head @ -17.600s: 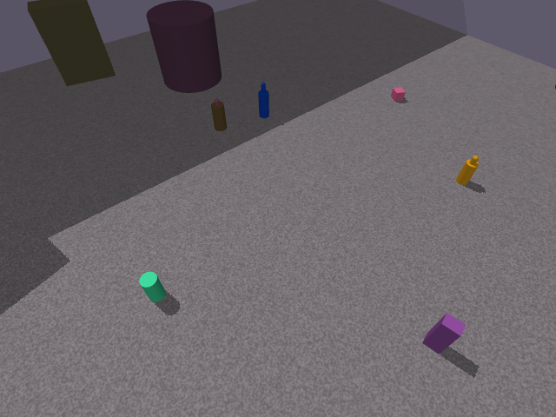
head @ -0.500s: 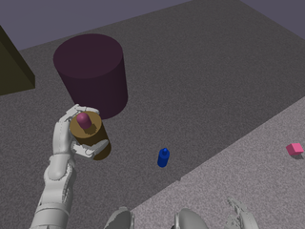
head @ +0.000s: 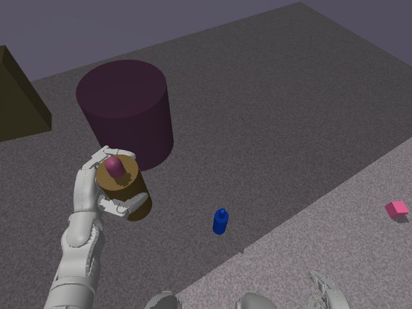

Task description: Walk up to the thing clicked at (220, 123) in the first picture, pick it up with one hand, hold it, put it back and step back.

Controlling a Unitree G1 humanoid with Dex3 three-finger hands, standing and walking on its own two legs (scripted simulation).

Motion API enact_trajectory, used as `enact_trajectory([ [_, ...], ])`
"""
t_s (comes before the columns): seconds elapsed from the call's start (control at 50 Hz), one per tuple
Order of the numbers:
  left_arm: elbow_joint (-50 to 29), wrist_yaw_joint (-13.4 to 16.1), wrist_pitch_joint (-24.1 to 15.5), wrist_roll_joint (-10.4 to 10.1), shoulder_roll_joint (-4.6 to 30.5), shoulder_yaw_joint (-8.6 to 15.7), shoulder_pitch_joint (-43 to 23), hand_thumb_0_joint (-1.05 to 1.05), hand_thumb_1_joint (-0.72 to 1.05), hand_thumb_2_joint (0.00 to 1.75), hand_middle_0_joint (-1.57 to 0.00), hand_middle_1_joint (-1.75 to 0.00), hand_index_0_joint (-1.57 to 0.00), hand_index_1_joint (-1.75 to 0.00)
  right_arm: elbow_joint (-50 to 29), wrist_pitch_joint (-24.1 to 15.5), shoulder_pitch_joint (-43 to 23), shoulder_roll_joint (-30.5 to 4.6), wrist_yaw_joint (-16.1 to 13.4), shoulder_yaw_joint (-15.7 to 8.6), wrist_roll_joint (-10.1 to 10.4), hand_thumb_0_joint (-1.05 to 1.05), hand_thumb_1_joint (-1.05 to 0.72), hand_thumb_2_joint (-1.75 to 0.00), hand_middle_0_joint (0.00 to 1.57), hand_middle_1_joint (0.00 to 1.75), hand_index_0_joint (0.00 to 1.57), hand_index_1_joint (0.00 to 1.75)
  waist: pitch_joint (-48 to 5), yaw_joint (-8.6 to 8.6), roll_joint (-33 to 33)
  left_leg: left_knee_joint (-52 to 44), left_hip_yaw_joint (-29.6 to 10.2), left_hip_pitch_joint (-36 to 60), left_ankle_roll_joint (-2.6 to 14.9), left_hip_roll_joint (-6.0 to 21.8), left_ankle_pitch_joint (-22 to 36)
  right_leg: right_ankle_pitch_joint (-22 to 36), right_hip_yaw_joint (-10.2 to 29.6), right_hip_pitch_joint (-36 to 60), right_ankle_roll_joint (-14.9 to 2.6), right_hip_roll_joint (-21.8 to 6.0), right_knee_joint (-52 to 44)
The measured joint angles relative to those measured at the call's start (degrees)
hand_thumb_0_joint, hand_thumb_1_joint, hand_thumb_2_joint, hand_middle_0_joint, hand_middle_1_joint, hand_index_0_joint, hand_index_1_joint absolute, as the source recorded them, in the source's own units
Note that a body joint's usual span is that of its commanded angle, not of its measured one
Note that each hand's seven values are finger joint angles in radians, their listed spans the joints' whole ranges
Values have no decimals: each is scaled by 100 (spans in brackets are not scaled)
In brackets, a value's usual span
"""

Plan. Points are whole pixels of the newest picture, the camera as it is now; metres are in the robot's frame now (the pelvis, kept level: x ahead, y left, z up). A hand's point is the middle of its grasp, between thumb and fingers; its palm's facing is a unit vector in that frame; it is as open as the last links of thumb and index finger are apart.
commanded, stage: hold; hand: left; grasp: from the side
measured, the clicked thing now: (125, 186) +0.33 +0.17 +0.03
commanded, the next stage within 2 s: none
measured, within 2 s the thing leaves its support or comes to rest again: neither
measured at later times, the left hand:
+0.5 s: hand (123, 182) +0.33 +0.17 +0.05, palm faces +0.11 -0.99 -0.01, open 10.0 cm
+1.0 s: hand (120, 182) +0.32 +0.17 +0.06, palm faces +0.11 -0.99 -0.01, open 10.0 cm
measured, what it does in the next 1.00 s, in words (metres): stands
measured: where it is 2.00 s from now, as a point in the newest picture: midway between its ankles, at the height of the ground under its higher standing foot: outside the picture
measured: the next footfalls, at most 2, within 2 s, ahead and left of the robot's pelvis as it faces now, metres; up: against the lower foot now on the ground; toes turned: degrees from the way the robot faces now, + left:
none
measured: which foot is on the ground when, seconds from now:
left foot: down 0.00-1.00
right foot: down 0.00-1.00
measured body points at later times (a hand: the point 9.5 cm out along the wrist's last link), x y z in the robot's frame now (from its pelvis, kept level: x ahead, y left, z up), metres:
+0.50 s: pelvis +0.00 +0.00 +0.01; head +0.04 +0.00 +0.46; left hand +0.31 +0.22 +0.06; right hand +0.14 -0.25 -0.10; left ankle +0.01 +0.12 -0.69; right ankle +0.02 -0.13 -0.69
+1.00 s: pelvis +0.00 +0.00 +0.01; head +0.04 +0.01 +0.46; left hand +0.31 +0.23 +0.06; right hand +0.13 -0.24 -0.09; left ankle +0.01 +0.12 -0.69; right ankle +0.02 -0.13 -0.69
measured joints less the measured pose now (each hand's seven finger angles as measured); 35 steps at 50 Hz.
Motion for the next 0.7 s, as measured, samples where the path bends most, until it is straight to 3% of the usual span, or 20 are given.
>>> enact_trajectory([
  [0.7,89,-61,-41,-5,-47,37,47,-3,-40,110,-68,-101,-74,-102,44,8,-50,-6,-4,-20,6,1,-92,-90,20,30,20,30,113,22,-22,-483,0,535,-30,-11,189,149,-13,516,-26,6,-427],
])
